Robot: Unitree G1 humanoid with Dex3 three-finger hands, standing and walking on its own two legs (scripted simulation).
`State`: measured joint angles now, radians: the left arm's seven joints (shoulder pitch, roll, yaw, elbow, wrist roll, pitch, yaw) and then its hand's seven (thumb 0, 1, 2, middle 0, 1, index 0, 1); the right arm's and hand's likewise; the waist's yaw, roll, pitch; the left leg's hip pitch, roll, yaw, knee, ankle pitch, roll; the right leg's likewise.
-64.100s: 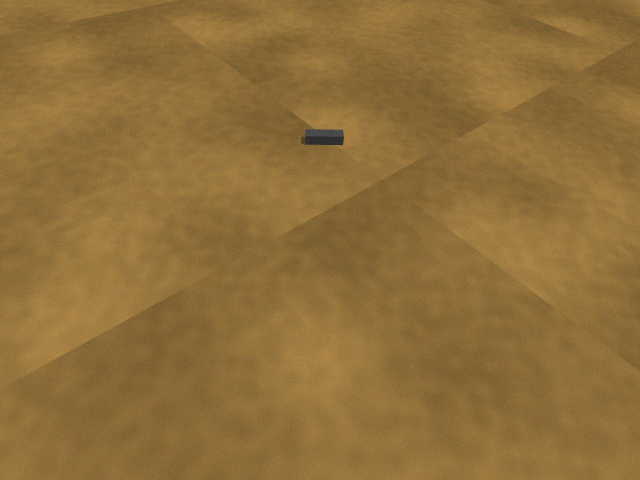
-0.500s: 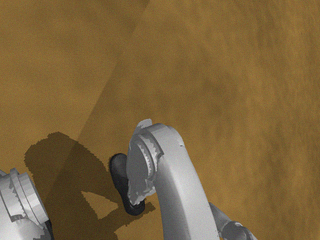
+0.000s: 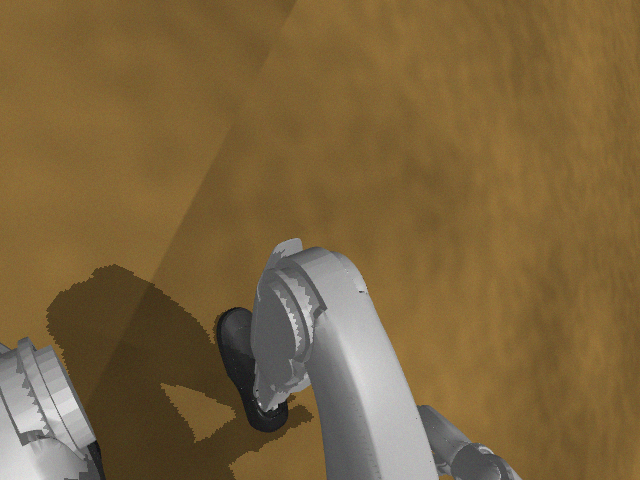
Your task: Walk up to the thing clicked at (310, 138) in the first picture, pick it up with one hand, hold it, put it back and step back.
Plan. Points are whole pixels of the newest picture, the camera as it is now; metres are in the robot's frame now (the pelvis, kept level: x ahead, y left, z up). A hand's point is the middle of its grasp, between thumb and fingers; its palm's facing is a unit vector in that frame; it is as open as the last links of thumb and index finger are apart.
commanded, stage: close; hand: left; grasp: from above
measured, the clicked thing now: out of the picture +0.43 +0.44 -0.27
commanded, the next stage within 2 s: settle in 0.94 s
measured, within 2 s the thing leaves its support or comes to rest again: leaves its support in 1.34 s
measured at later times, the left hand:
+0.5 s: hand out of the picture +0.41 +0.43 -0.24, palm faces -0.42 -0.21 -0.88, open 10.7 cm
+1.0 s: hand out of the picture +0.41 +0.43 -0.24, palm faces -0.42 -0.21 -0.88, open 9.8 cm
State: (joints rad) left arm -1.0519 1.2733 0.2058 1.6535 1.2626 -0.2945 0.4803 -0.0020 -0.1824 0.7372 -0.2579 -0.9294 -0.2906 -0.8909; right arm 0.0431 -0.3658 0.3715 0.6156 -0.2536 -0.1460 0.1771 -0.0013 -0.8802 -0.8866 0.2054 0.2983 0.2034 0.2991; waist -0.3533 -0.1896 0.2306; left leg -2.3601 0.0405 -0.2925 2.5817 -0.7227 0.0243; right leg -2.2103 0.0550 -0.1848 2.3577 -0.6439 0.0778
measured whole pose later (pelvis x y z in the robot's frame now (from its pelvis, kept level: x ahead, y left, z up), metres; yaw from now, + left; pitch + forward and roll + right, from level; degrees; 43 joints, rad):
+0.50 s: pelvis +0.00 +0.00 +0.00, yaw +0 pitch +25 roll -17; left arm -1.04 1.27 0.20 1.64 1.27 -0.33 0.46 0.00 -0.01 0.70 -0.39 -0.88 -0.42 -0.84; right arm 0.03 -0.35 0.38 0.61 -0.25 -0.13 0.18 0.00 -0.88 -0.89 0.21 0.30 0.20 0.30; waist -0.34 -0.19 0.23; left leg -2.35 0.04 -0.29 2.58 -0.71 0.02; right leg -2.20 0.05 -0.18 2.36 -0.64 0.07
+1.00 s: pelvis +0.00 +0.00 +0.00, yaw +0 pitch +26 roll -17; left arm -1.04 1.28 0.21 1.64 1.26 -0.31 0.45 0.00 0.07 0.64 -0.49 -0.82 -0.54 -0.78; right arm 0.04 -0.36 0.37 0.62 -0.25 -0.14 0.18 0.00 -0.88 -0.89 0.21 0.30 0.20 0.30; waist -0.35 -0.18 0.23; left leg -2.36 0.04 -0.29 2.58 -0.71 0.02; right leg -2.21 0.05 -0.18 2.36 -0.64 0.08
